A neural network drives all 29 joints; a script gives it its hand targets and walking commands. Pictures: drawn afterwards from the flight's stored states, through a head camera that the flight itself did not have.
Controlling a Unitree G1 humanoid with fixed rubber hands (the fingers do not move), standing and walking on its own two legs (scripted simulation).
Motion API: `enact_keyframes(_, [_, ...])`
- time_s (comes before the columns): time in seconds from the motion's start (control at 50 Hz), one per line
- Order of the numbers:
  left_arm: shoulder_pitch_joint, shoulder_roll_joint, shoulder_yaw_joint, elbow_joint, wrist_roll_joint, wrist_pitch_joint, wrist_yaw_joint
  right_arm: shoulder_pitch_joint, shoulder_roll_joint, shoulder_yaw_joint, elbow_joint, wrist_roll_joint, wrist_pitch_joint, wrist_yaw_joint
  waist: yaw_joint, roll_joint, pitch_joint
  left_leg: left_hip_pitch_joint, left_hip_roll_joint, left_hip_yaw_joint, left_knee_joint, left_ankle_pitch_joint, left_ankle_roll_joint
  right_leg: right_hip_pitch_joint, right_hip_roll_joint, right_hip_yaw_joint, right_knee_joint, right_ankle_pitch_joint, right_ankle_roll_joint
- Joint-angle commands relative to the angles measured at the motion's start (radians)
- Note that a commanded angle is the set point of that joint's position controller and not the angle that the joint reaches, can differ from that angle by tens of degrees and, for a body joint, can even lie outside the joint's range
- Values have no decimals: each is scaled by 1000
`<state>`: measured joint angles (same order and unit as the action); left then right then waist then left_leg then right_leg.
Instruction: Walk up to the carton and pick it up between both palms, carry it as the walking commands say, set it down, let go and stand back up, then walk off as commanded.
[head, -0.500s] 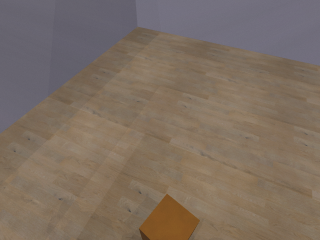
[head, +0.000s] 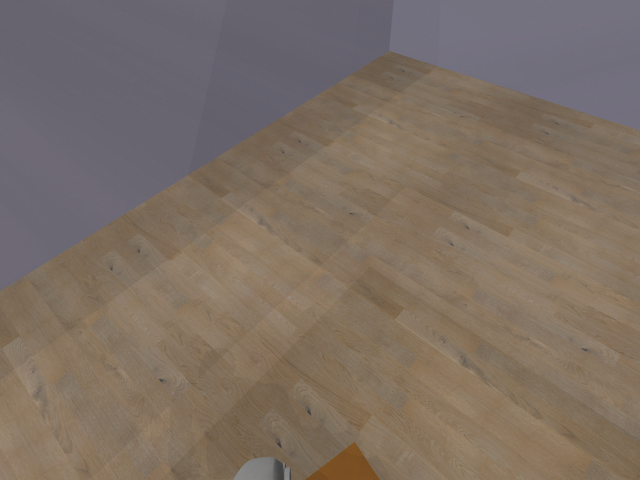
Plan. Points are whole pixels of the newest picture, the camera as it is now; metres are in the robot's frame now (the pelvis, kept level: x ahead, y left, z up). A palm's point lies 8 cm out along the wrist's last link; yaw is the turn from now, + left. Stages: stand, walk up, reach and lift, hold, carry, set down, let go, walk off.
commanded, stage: walk off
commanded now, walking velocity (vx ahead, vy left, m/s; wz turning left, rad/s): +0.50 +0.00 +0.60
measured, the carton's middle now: out of the picture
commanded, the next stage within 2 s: stand in 0.58 s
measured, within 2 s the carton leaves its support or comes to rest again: rests again in 0.96 s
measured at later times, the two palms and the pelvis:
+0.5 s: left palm (101, 393) +0.26 +0.37 -0.12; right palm (461, 391) +0.27 -0.18 -0.12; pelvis +0.21 +0.09 +0.00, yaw +14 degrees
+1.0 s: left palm (143, 345) +0.35 +0.34 -0.13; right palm (439, 372) +0.30 -0.15 -0.12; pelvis +0.30 +0.08 +0.00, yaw +24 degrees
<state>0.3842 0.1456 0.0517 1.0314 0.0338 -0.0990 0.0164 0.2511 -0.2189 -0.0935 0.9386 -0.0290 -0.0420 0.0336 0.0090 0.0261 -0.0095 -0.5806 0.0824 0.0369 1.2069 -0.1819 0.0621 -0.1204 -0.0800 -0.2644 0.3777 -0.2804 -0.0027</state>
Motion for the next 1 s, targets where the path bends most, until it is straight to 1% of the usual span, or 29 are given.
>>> enact_keyframes(0.0, [131,61,3,18,4,-18,4,-15,64,14,-54,-1,17,13,1,-149,106,-190,19,1,11,78,-7,58,-243,128,-169,337,35])
enact_keyframes(0.04, [168,55,-3,28,4,-20,7,-110,60,18,-85,-4,22,18,22,-148,122,-204,2,38,-76,95,-13,78,-238,86,-161,436,22])
enact_keyframes(0.1, [201,79,-5,41,2,-24,12,-245,68,29,-126,-8,23,28,47,-152,149,-156,-16,103,-307,95,-18,113,-234,27,-153,510,-5])
enact_keyframes(0.14, [221,111,1,51,0,-19,15,-316,63,35,-144,-9,22,36,61,-170,154,-86,-35,158,-442,26,-5,150,-243,-13,-140,584,-25])
enact_keyframes(0.16, [228,127,5,55,-3,-15,16,-329,55,36,-148,-12,23,38,58,-186,145,-34,-52,178,-487,-17,9,170,-249,-38,-110,675,-31])
enact_keyframes(0.18, [237,137,8,59,-8,-10,18,-325,43,35,-147,-16,24,36,51,-199,132,21,-76,196,-521,-61,24,188,-253,-56,-61,808,-36])
enact_keyframes(0.2, [234,152,12,59,-12,-6,19,-289,30,32,-138,-17,25,33,27,-220,114,74,-101,204,-550,-79,39,208,-259,-65,-1,940,-39])
enact_keyframes(0.22, [221,169,17,55,-15,1,20,-217,11,25,-116,-16,22,27,-11,-235,79,143,-126,206,-581,-82,56,225,-264,-70,92,1035,-43])
enact_keyframes(0.24, [204,186,25,43,-20,9,18,-112,-18,14,-85,-15,16,21,-57,-240,17,268,-153,207,-620,-74,77,206,-269,-71,228,1062,-48])
enact_keyframes(0.26, [170,197,30,21,-24,14,16,27,-64,-5,-44,-19,7,10,-133,-203,-72,483,-160,179,-709,-12,101,114,-258,-88,438,933,-23])
enact_keyframes(0.28, [88,204,37,-10,-10,13,13,166,-135,-32,3,-22,-7,-10,-207,-171,-173,687,-18,17,-725,-3,107,-45,-242,-34,636,417,5])
enact_keyframes(0.3, [87,106,30,-88,-27,3,-1,146,-277,-61,6,-34,-12,-28,-135,124,-271,1009,247,-408,-703,233,202,-441,-80,2,921,-277,65])
enact_keyframes(0.32, [8,171,43,-107,-28,-6,-8,190,-274,-53,9,-22,-12,-33,-151,-28,-290,1064,270,-530,-730,546,211,-582,-28,186,972,-283,76])
enact_keyframes(0.34, [-97,165,51,-135,-45,-13,-10,211,-261,-44,44,-23,-19,-36,-165,-41,-190,1065,214,-396,-724,778,188,-674,-30,215,966,-214,68])
enact_keyframes(0.36, [-104,149,45,-141,-42,-17,-10,180,-243,-34,54,-19,-28,-39,-139,-19,-127,1010,186,-317,-733,809,163,-697,-39,227,936,-146,67])
enact_keyframes(0.38, [-120,143,46,-145,-23,-8,-12,147,-208,-21,50,-4,-34,-43,-110,-22,-113,945,150,-289,-760,788,140,-662,-35,251,898,-97,63])
enact_keyframes(0.42, [-81,109,42,-144,-7,32,-20,120,-116,10,55,19,-42,-52,-27,33,-138,826,112,-264,-806,775,128,-548,-31,271,863,-48,69])
enact_keyframes(0.46, [-115,91,37,-160,2,62,-31,132,-91,22,52,29,-55,-52,5,41,-131,712,107,-266,-848,732,127,-492,-34,272,829,-44,86])
enact_keyframes(0.48, [-154,91,36,-161,9,72,-35,154,-80,26,53,31,-61,-50,6,20,-114,668,94,-262,-860,711,107,-478,-32,267,810,-38,91])
enact_keyframes(0.5, [-194,92,33,-161,13,82,-40,191,-74,30,58,33,-65,-49,-2,21,-104,633,79,-262,-867,704,71,-470,-24,259,800,-34,91])
enact_keyframes(0.54, [-265,94,29,-160,18,101,-47,274,-81,32,71,35,-69,-47,-25,51,-99,600,60,-272,-874,675,-10,-459,1,246,798,-39,81])
enact_keyframes(0.56, [-286,98,27,-159,18,110,-49,295,-101,27,71,36,-69,-47,-30,78,-105,604,60,-284,-884,634,-33,-467,12,243,802,-26,77])
enact_keyframes(0.58, [-294,116,29,-151,18,118,-48,306,-118,23,69,35,-68,-48,-29,80,-100,631,60,-273,-882,650,-55,-492,19,239,817,-15,72])
enact_keyframes(0.62, [-341,132,27,-156,11,127,-43,332,-134,17,65,34,-68,-52,-39,128,-85,657,83,-287,-894,684,-64,-521,27,232,795,34,71])
enact_keyframes(0.7, [-447,144,23,-179,-1,127,-40,413,-72,33,67,28,-60,-65,-78,175,-37,680,114,-298,-903,678,-63,-566,20,232,713,95,62])
enact_keyframes(0.78, [-489,122,14,-183,-13,118,-35,468,-46,41,64,11,-50,-76,-101,171,-5,678,130,-288,-882,754,-19,-542,25,217,592,76,54])
enact_keyframes(0.9, [-437,79,0,-157,-29,107,-6,414,-31,47,55,-6,-37,-78,-82,140,29,560,124,-245,-836,785,83,-367,39,198,378,19,42])
enact_keyframes(0.94, [-384,72,-2,-138,-31,104,5,368,-25,48,51,-5,-34,-75,-66,126,32,490,116,-243,-822,743,93,-257,55,191,300,19,27])
enact_keyframes(0.98, [-306,71,-2,-108,-33,97,13,312,-27,47,47,3,-31,-72,-36,107,47,422,113,-268,-814,617,83,-130,61,194,175,66,11])
